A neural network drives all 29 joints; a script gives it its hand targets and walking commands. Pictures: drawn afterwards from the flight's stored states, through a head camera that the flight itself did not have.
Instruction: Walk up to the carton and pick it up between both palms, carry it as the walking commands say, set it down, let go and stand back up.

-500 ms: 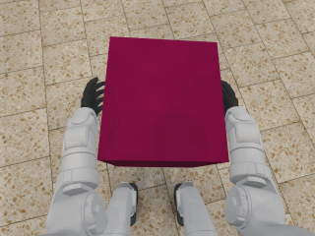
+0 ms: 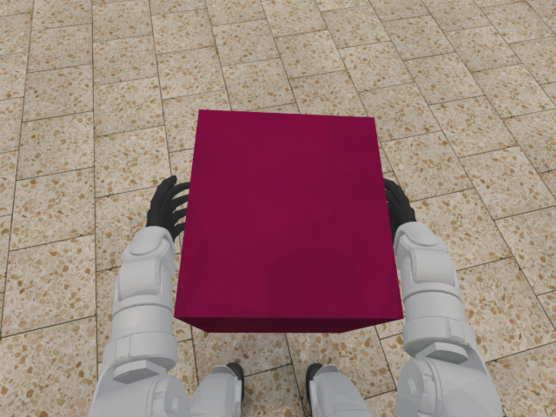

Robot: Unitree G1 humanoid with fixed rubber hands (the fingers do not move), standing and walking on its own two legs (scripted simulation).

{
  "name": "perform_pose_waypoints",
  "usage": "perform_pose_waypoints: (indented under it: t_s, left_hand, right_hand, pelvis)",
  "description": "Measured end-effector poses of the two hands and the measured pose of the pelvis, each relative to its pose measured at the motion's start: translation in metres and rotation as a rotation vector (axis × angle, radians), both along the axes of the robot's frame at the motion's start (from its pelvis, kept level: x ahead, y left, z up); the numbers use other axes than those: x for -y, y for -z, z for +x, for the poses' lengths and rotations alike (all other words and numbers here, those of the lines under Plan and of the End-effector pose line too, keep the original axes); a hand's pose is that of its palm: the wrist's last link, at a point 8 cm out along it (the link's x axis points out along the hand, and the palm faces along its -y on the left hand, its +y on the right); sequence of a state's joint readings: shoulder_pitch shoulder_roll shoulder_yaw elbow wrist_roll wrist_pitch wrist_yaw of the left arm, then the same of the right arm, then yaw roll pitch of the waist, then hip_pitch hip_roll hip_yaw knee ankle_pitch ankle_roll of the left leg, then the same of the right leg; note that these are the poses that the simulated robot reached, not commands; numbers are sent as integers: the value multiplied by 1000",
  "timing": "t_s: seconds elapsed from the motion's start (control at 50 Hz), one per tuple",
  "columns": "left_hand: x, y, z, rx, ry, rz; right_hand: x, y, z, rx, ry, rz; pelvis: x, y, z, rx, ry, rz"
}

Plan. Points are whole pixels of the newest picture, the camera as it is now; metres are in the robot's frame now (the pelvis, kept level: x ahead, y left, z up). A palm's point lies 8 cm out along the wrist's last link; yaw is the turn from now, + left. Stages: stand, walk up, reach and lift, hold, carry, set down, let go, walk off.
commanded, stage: reach and lift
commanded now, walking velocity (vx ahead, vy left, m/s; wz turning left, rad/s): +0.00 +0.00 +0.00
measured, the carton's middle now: (280, 238) +0.38 -0.01 -0.10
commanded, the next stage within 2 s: hold in 2.00 s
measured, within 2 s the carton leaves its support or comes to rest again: neither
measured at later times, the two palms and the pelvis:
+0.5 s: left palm (139, 230) +0.34 +0.17 +0.05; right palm (418, 222) +0.35 -0.19 +0.04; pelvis +0.01 -0.01 +0.03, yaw +0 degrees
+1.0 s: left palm (136, 236) +0.32 +0.16 +0.09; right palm (446, 233) +0.32 -0.20 +0.08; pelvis +0.02 -0.01 +0.04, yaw +0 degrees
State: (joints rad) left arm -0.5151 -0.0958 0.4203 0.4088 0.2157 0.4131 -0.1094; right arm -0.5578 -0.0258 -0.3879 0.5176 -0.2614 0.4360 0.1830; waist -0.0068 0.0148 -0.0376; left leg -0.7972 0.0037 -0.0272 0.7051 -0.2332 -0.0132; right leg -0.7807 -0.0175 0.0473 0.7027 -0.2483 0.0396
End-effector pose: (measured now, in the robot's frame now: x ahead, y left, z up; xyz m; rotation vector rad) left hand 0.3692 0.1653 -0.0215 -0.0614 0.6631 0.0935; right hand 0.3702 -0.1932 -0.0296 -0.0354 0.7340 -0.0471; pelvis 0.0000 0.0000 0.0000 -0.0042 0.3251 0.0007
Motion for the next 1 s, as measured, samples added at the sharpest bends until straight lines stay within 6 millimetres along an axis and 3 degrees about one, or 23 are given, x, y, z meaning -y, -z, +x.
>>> perform_pose_waypoints:
  t_s: [0.34,0.58,0.8,1.0]
  left_hand:
    - [-1,-38,-29,21,-22,-4]
    - [-4,-80,-30,73,-17,-8]
    - [5,-103,-40,107,-1,0]
    - [8,-108,-51,101,-3,17]
  right_hand:
    - [-2,-40,-23,23,-7,-14]
    - [-4,-77,-25,77,-6,-12]
    - [3,-99,-42,109,29,-13]
    - [5,-108,-51,98,26,-32]
  pelvis:
    - [5,-24,5,150,7,2]
    - [8,-35,12,274,-5,2]
    - [8,-42,22,351,3,4]
    - [11,-43,22,404,-3,5]
